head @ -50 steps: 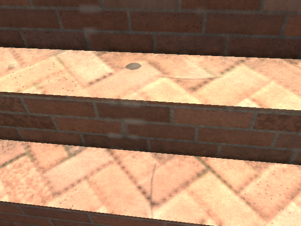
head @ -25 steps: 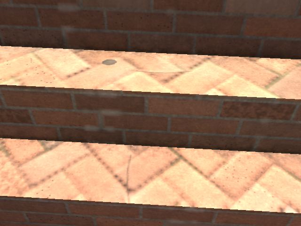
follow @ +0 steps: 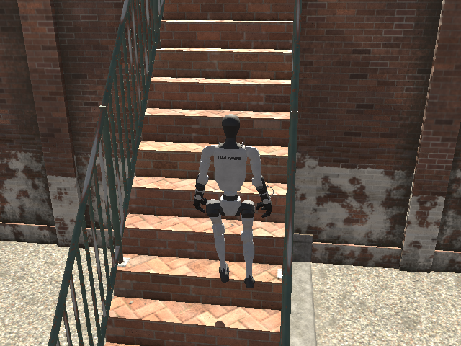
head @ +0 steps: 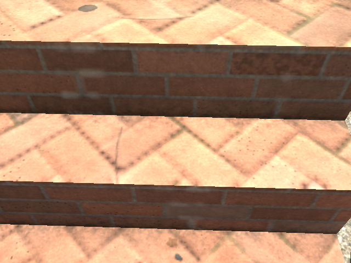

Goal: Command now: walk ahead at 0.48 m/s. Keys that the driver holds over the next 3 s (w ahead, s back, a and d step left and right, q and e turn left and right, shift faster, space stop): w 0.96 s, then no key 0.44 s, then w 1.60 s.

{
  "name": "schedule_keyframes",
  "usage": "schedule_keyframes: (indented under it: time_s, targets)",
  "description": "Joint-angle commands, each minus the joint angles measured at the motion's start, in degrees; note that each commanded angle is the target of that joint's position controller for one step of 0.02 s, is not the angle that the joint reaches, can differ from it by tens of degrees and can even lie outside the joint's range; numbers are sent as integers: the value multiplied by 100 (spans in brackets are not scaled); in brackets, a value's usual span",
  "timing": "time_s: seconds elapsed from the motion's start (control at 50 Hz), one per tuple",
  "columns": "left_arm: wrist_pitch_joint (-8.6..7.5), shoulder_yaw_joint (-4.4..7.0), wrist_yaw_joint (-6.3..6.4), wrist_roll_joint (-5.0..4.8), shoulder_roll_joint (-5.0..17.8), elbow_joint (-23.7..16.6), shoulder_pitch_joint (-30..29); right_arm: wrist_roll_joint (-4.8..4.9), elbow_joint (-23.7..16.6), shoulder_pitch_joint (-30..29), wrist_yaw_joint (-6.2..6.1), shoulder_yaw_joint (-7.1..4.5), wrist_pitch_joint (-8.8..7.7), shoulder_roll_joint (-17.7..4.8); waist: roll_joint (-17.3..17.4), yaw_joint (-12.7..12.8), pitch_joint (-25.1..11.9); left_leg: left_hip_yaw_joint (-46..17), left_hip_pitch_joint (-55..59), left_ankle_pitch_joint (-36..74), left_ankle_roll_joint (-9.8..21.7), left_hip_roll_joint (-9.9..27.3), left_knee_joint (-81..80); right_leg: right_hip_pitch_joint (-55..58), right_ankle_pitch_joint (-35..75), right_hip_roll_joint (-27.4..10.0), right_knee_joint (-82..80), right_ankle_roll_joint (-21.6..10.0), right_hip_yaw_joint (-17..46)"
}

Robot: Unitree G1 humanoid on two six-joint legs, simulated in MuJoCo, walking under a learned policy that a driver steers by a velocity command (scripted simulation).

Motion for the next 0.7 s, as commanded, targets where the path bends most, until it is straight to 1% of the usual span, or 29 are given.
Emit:
schedule_keyframes:
  time_s: [0.02, 0.04, 0.06, 0.08, 0.1, 0.16, 0.18, 0.2, 0.22, 0.24, 0.26, 0.28, 0.3, 0.32, 0.34, 0.36, 0.38, 0.4, 0.42, 0.44, 0.46, 0.5, 0.52, 0.56, 0.62, 0.64, 0.66, 0.68, 0.7]
  targets:
    - [-154, -127, -227, 290, -223, -1799, -1597, 23, -309, -434, -117, -21, -108, -187, 437, 488, -81, -5025, 117, -2332, 1014, 1733, -4285, -2584, 2471, 56, 3114, 180, 354]
    - [-101, -126, -163, 263, -253, -1683, -979, 0, -232, -414, -106, 41, -232, -205, 226, 738, -174, -4679, 45, -2175, 870, 1671, -4147, -2567, 2573, 31, 3269, 194, 339]
    - [-65, -111, -101, 165, -283, -1547, -495, -11, -98, -350, -99, 65, -328, -183, 184, 908, -144, -4359, -101, -2004, 804, 1684, -4109, -2531, 2702, 37, 3342, 207, 339]
    - [-16, -94, -56, 51, -316, -1434, -370, -23, -14, -336, -135, 73, -343, -158, 246, 964, -126, -3947, -333, -1866, 811, 1563, -4114, -2456, 2833, -16, 3371, 163, 231]
    - [12, -68, -62, -25, -292, -1344, -207, -22, 79, -196, -157, 46, -389, -281, 195, 1002, -140, -3657, -317, -1734, 863, 1533, -4074, -2357, 2914, -15, 3291, 112, 187]
    - [37, 9, -75, -138, -203, -1220, -314, -32, 279, 385, -202, -101, -478, -547, -126, 697, -111, -3270, 333, -1466, 993, 1526, -4050, -2426, 2755, -105, 2611, 12, 49]
    - [43, 11, -94, -213, -270, -1276, -613, -6, 273, 494, -280, -173, -529, -603, -134, 582, -25, -3429, 531, -1465, 980, 1753, -4230, -2539, 2380, -228, 2202, -66, 335]
    - [35, 25, -101, -266, -192, -1193, -476, -17, 259, 725, -306, -243, -536, -793, -196, 478, -129, -3270, 982, -1635, 1049, 1802, -4340, -2491, 1945, -190, 1507, -121, 24]
    - [-12, -145, -59, -407, -258, -949, -286, 34, -368, -113, -254, 113, -592, -622, 178, 748, -1113, -2758, 746, 35, 895, 1761, -4100, -1372, 2065, -163, 1292, -261, 92]
    - [17, -90, -1, -397, -176, -604, 316, 3, -570, -1048, -160, 148, -552, -617, 213, 1307, -1335, -1727, 171, 660, 600, 1371, -4155, 2, 2452, -85, 267, -398, -358]
    - [70, -120, 36, -336, -74, -353, 539, 105, -611, -1380, -125, 179, -510, -573, 98, 1476, -959, -1065, -641, 346, 397, 1160, -4122, 816, 2381, -27, -1240, -512, -725]
    - [99, -146, 71, -227, 5, -78, 820, 336, -643, -1305, -115, 253, -424, -338, 47, 1451, -398, -603, -1005, -123, 164, 858, -3862, 1358, 2231, 270, -3084, -491, -1343]
    - [147, -173, -24, -157, -149, 249, 1001, 586, -693, -1391, -33, 302, -315, -130, 66, 1370, 207, -121, -1376, -139, -46, 560, -3001, 1736, 2464, 313, -4852, -579, -1496]
    - [130, -234, -120, -193, -466, 447, 1017, 598, -772, -1237, 32, 353, -204, 57, -570, 1133, 438, 269, -1233, -8, -54, 279, -752, 1636, 2720, 71, -5640, -607, -1100]
    - [7, -288, -181, -59, -592, 529, 1463, 414, -1074, -1569, 172, 512, -230, 358, -911, 1371, 367, -81, -1571, -450, 20, 180, 2295, 1449, 3435, -306, -5726, -713, -504]
    - [-150, -332, -187, 404, -459, -85, 679, 396, -1286, -683, 354, 486, -286, 635, -745, 563, -406, -1282, -2113, 197, -388, -664, 4917, 1919, 6405, -682, -4081, -1146, 865]
    - [-199, -54, -43, 224, 587, -585, -54, 543, -1250, 437, 374, 368, -352, 297, -962, -280, -1550, -2827, -2473, 1143, -528, -26, 5139, 2047, 3164, -1592, -4536, -1596, 3172]
    - [-256, 324, -7, 166, 900, -354, 597, 2, -960, 464, -22, 134, -343, 55, -433, -28, -1414, -2100, -2425, 1992, -706, 591, 4036, 1966, -1340, -2257, -6251, -1525, 3686]
    - [-327, 199, -67, 115, 331, -522, 5, -280, -1153, -462, -85, 147, -257, -285, 239, 216, -675, -2118, -1974, 2788, -862, 497, 4504, 996, -99, -1505, -4931, -1027, 2701]
    - [-359, 127, -97, 25, 269, -694, -129, -196, -1343, -628, -118, 132, -253, -156, 47, 114, -527, -2009, -1898, 2645, -833, 316, 4648, 423, -169, -1314, -4786, -972, 2351]
    - [-402, 102, -85, 36, 147, -767, -102, -169, -1424, -928, -124, 104, -204, -204, 220, 244, -517, -1860, -1655, 2617, -824, 291, 4618, 137, -153, -1214, -4599, -972, 2134]
    - [-491, 133, -111, 230, 292, -616, 397, -55, -1199, -952, -83, 52, -154, -235, 570, 403, -504, -1417, -1393, 3240, -712, 57, 4444, 48, -200, -1064, -3976, -1173, 1973]
    - [-543, 190, -149, 276, 439, -599, 682, -15, -1199, -1013, -72, 75, -185, -129, 515, 500, -528, -1419, -1453, 3123, -662, 88, 4172, 236, -340, -1052, -3872, -1170, 2028]
    - [-583, 252, -181, 275, 534, -610, 914, -13, -1198, -1146, -33, 103, -224, -53, 192, 646, -486, -1304, -1405, 2915, -594, 128, 3763, 345, -351, -1074, -3714, -1262, 2217]
    - [-561, 255, -84, 180, 507, -800, 600, -17, -1196, -1107, 23, 30, -175, -267, -330, 615, -323, -1105, -732, 2790, -626, 260, 2973, -370, -95, -949, -3381, -1373, 2209]
    - [-510, 252, -40, 232, 435, -737, 495, 51, -1019, -1122, 91, 13, -109, -256, -287, 629, -414, -733, -326, 2943, -655, 188, 2846, -608, 7, -880, -3137, -1412, 2000]
    - [-446, 0, 36, 74, 420, -1173, 300, 407, -1263, -1341, 248, 237, -58, -389, -496, 821, -849, -889, 152, 3024, -507, 517, 1276, -598, 388, -693, -3228, -913, 1950]
    - [-407, 46, 54, 28, 479, -1299, -137, 442, -1193, -1057, 317, 224, -8, -375, -782, 615, -875, -918, 718, 2714, -314, 663, 23, -746, 722, -584, -2931, -766, 1591]
    - [-305, 206, 93, 252, 520, -1088, -515, 161, -783, -204, 276, -4, -80, -486, -837, -10, -524, -306, 1469, 3130, -266, 514, -684, -1242, 870, -457, -2386, -1084, 1364]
